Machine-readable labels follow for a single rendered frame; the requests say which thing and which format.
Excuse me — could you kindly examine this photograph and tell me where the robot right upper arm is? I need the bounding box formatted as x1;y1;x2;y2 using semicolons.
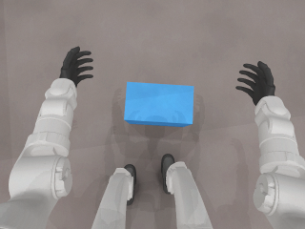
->
253;172;305;229

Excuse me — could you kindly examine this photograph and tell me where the robot left shin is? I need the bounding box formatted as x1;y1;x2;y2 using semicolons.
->
109;168;130;180

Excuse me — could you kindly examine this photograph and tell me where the carton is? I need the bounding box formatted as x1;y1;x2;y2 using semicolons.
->
124;82;194;127

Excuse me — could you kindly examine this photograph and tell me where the left robot forearm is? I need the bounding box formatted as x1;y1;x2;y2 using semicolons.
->
9;78;77;196

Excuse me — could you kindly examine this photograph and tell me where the left robot hand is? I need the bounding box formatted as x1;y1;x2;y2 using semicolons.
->
59;46;93;88

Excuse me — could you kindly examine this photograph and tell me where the right robot hand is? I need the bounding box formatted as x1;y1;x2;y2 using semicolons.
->
235;61;275;106

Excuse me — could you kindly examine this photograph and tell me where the robot right thigh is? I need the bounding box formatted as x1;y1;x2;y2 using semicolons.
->
167;166;213;229

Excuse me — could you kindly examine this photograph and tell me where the robot left upper arm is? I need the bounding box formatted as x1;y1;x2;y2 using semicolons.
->
0;155;72;229

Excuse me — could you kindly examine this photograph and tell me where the right robot forearm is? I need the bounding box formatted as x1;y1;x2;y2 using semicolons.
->
254;95;305;179

